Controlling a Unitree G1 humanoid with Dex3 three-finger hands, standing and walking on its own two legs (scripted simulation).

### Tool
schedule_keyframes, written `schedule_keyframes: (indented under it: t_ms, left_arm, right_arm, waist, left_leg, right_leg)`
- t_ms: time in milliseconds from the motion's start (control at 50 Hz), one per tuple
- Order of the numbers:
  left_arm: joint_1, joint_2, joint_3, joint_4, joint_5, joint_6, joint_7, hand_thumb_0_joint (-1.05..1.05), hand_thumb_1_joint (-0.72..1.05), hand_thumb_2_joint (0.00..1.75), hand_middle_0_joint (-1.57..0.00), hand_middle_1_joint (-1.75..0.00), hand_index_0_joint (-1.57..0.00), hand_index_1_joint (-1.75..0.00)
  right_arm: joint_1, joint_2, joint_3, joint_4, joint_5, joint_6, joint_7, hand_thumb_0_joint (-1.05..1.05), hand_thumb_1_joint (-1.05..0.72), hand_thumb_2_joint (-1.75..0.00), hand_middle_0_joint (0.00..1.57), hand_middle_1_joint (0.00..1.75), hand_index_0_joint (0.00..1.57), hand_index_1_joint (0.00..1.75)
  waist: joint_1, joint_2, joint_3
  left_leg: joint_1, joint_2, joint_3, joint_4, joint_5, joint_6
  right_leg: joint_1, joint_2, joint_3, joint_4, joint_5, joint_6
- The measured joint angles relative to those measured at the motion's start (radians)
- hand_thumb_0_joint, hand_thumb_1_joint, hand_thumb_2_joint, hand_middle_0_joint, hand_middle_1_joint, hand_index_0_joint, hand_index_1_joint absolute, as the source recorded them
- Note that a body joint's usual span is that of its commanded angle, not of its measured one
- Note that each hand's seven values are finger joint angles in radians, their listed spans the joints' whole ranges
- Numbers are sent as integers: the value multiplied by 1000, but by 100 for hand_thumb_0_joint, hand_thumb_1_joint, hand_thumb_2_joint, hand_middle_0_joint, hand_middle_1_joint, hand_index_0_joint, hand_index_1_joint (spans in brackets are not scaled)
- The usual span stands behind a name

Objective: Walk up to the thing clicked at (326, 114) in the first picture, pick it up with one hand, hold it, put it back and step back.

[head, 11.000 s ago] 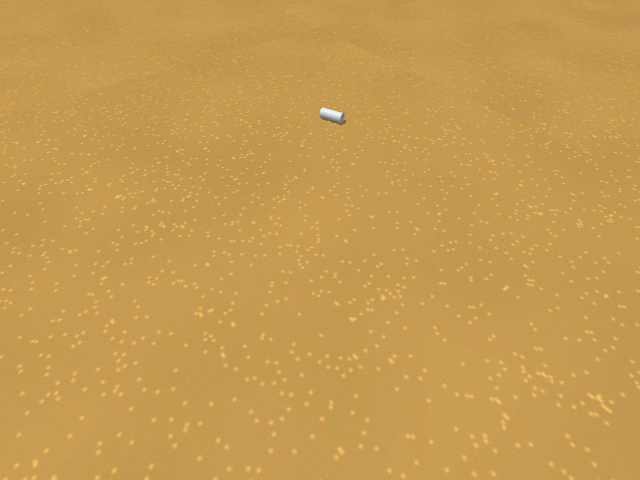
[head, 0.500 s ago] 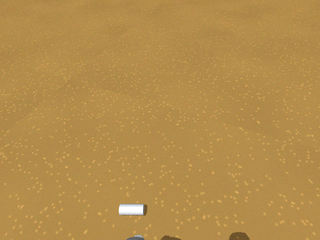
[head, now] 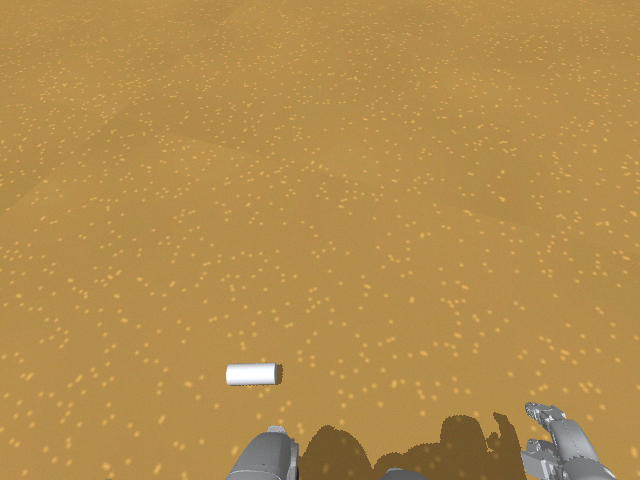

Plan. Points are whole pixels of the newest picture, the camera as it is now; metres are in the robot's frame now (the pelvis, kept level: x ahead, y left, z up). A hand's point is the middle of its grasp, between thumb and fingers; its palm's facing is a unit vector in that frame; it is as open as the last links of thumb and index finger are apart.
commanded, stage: walk up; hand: left
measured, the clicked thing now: (252, 373) +0.47 +0.25 -0.71
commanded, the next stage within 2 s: stand in 0.30 s
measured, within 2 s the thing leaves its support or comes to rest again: neither
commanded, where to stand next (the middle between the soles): +0.11 +0.00 m, yaw +0 degrees
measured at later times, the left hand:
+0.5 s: hand out of the picture +0.03 +0.30 -0.13, palm faces +0.09 -0.94 -0.33, open 7.4 cm
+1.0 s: hand out of the picture +0.08 +0.28 -0.11, palm faces +0.05 -0.94 -0.35, open 7.3 cm
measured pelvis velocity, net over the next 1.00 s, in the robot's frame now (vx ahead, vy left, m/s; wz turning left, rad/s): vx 0.01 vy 0.02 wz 0.08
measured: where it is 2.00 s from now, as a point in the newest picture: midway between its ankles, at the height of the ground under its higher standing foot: outside the picture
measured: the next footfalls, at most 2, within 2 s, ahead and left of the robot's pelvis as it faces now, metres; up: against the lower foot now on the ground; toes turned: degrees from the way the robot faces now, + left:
left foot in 0.26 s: +0.01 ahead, +0.14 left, +0.00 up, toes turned +5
right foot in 0.52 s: +0.10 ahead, -0.15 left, +0.00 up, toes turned +1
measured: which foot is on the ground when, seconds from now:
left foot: up 0.00-0.24, down 0.26-1.00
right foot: down 0.00-0.28, up 0.30-0.50, down 0.52-1.00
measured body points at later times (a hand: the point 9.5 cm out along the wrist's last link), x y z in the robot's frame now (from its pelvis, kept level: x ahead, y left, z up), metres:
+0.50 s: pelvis -0.01 +0.04 +0.03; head -0.01 +0.05 +0.48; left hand +0.02 +0.35 -0.10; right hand +0.08 -0.26 -0.08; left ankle -0.03 +0.14 -0.71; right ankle +0.06 -0.09 -0.70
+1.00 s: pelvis +0.01 +0.02 +0.04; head +0.02 +0.02 +0.49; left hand +0.08 +0.33 -0.09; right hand +0.11 -0.27 -0.10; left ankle -0.03 +0.14 -0.71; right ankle +0.06 -0.09 -0.71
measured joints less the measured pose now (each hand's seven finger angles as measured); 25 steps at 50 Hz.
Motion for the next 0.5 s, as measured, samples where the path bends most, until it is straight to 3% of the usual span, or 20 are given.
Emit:
schedule_keyframes:
  t_ms: [60, 100, 180, 220, 240, 280, 320, 380, 460, 500]
  left_arm:
    - [30, 8, 12, 10, 9, -1, 7, 1, 91, 90, -20, -30, -21, -30]
    - [47, 5, 19, 20, 20, -8, 4, 1, 91, 90, -20, -30, -21, -30]
    - [109, 19, 36, -19, 32, -24, -31, 1, 91, 90, -20, -30, -21, -30]
    - [132, 36, 43, -37, 26, -28, -40, 1, 90, 90, -20, -30, -21, -30]
    - [143, 43, 44, -44, 21, -28, -43, 1, 90, 90, -20, -30, -21, -30]
    - [167, 68, 46, -47, 14, -19, -49, 1, 90, 90, -20, -30, -21, -30]
    - [188, 76, 49, -17, 7, 8, -40, 1, 91, 90, -20, -30, -21, -30]
    - [162, 59, 41, 16, -27, 30, -17, 1, 91, 90, -20, -29, -21, -30]
    - [119, 30, 23, 20, -30, 6, -18, 1, 91, 90, -20, -29, -20, -30]
    - [101, 12, 12, 30, -26, -2, -22, 1, 91, 90, -20, -29, -20, -30]
  right_arm:
    - [42, -4, -7, 22, 2, 3, 13, 0, -90, -90, 20, 30, 21, 30]
    - [94, -15, -15, 42, 4, -13, 24, 0, -90, -90, 20, 30, 21, 30]
    - [240, -27, -16, 100, -6, -30, 54, 0, -90, -90, 20, 30, 21, 30]
    - [290, -26, -16, 123, -15, -36, 59, 0, -90, -90, 20, 30, 21, 30]
    - [302, -27, -18, 132, -20, -42, 60, 1, -90, -90, 21, 30, 21, 30]
    - [301, -14, -26, 136, -28, -65, 54, 1, -90, -90, 20, 30, 21, 30]
    - [305, 4, -26, 115, -36, -94, 42, 1, -90, -90, 20, 30, 21, 30]
    - [299, 31, -17, 104, -32, -103, 19, 1, -90, -90, 20, 30, 21, 30]
    - [244, 56, 0, 101, -17, -88, 12, 1, -90, -90, 21, 30, 21, 30]
    - [213, 58, 5, 99, -10, -86, 15, 0, -90, -90, 21, 30, 21, 30]
  waist:
    - [11, -22, -11]
    - [3, -5, -32]
    - [4, -14, -102]
    - [4, -30, -119]
    - [6, -33, -120]
    - [12, -71, -102]
    - [6, -104, -103]
    - [-21, -102, -106]
    - [-14, -104, -80]
    - [-14, -97, -79]
  left_leg:
    - [1, -70, -52, 189, -23, -1]
    - [50, -66, -63, 185, 7, -11]
    - [206, -35, 15, -19, -50, -29]
    - [282, -20, 50, -178, -78, -26]
    - [322, -14, 58, -273, -59, -21]
    - [391, -31, 86, -415, 131, 1]
    - [418, -46, 113, -423, 144, 15]
    - [434, -33, 93, -443, 148, 26]
    - [469, -22, 103, -486, 169, 26]
    - [466, -18, 107, -470, 160, 24]
  right_leg:
    - [-10, -31, 26, -57, 53, 1]
    - [-2, -35, 11, -109, 80, -3]
    - [34, -60, -14, -174, 80, -28]
    - [56, -78, -29, -191, 99, -26]
    - [64, -82, -34, -190, 98, -15]
    - [63, -103, -11, -145, 74, -8]
    - [25, -78, 57, -18, -24, -16]
    - [-11, -13, 99, 46, -52, -10]
    - [8, -21, 63, -75, 4, 0]
    - [46, -31, 43, -177, 88, 3]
